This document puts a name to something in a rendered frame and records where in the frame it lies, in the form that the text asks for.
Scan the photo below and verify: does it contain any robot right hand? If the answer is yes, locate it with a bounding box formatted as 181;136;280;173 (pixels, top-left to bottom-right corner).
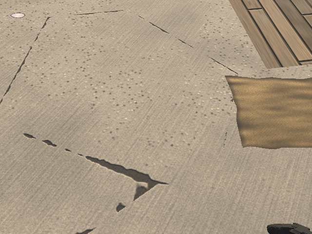
266;222;312;234

